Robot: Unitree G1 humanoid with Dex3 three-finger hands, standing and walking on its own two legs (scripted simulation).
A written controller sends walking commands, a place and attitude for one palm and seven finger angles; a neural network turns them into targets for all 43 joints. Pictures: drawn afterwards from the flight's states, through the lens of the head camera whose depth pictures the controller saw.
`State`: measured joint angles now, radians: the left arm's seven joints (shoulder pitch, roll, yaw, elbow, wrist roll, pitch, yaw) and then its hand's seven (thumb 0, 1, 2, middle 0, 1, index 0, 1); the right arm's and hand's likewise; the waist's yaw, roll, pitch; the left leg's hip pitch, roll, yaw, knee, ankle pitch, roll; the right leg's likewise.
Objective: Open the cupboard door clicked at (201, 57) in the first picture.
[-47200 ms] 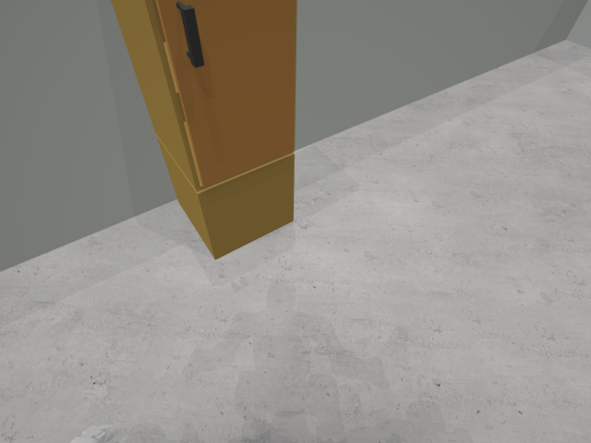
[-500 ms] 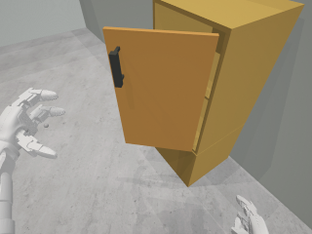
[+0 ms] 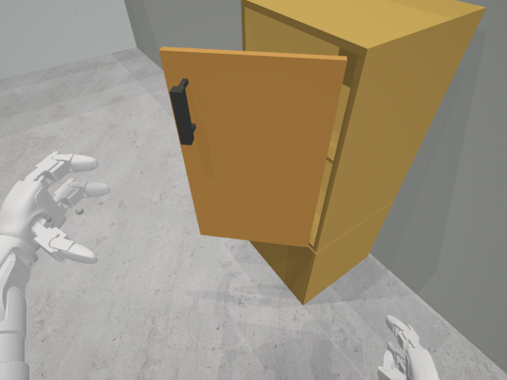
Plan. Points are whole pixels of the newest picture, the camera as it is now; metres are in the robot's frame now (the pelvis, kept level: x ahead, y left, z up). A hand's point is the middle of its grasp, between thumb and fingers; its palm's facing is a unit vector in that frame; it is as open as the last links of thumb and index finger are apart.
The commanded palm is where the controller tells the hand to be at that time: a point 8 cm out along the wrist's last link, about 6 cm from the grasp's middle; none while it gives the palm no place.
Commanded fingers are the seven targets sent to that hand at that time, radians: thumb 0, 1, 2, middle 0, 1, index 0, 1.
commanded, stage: move the hooked fingers beside the handle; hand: left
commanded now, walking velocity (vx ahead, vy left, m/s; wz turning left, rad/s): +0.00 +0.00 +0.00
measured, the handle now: (185, 111) +0.58 +0.20 +0.14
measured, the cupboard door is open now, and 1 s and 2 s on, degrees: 46 46 46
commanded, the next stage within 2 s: none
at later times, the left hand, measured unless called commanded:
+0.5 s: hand (105, 176) +0.36 +0.27 +0.15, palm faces -0.01 -1.00 -0.01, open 14.0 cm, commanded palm +0.34 +0.32 +0.15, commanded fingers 0.00 -0.50 0.30 -0.30 -1.20 -0.30 -1.20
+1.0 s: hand (116, 155) +0.41 +0.27 +0.15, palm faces -0.02 -1.00 +0.01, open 14.0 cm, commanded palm +0.40 +0.32 +0.15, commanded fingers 0.00 -0.50 0.30 -0.30 -1.20 -0.30 -1.20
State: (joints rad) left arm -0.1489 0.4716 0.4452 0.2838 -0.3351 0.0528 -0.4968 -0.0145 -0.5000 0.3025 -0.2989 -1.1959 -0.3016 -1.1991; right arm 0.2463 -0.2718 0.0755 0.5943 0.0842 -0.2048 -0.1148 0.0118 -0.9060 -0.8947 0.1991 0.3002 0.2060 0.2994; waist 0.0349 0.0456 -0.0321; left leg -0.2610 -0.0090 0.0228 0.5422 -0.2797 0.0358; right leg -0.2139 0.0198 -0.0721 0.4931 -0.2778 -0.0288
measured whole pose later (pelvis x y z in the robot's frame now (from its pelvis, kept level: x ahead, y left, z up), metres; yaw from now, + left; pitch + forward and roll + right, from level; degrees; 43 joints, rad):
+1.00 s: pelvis +0.01 +0.01 +0.00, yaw -1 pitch +6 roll -1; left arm -0.64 0.57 0.42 0.88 -0.23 -0.08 -0.48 -0.01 -0.50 0.30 -0.30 -1.20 -0.30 -1.20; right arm 0.34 -0.29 0.06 0.63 0.07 -0.10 -0.09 0.01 -0.91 -0.89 0.20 0.30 0.21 0.30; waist -0.04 0.02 -0.06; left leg -0.40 -0.01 0.04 0.59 -0.30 0.05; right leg -0.35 0.01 -0.05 0.54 -0.29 -0.01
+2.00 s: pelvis +0.03 +0.02 -0.02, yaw -3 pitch +16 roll -3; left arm -0.98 0.75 0.49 1.23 -0.11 -0.18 -0.47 -0.01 -0.50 0.30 -0.30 -1.20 -0.30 -1.20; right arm 0.45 -0.29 0.05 0.63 0.03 0.07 -0.05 0.00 -0.91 -0.89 0.20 0.30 0.21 0.30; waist -0.16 0.02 -0.10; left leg -0.63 0.02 0.05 0.71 -0.37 0.06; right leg -0.57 0.05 -0.04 0.61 -0.32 -0.01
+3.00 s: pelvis +0.02 +0.02 -0.02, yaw -3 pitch +17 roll -3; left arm -1.04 0.70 0.45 1.24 -0.11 -0.19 -0.40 -0.01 -0.50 0.30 -0.30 -1.20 -0.30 -1.20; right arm 0.47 -0.29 0.05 0.64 0.02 0.04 -0.05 0.00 -0.91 -0.89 0.20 0.30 0.21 0.30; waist -0.17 0.02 -0.09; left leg -0.67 0.02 0.05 0.75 -0.37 0.06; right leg -0.60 0.04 -0.05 0.64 -0.32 0.00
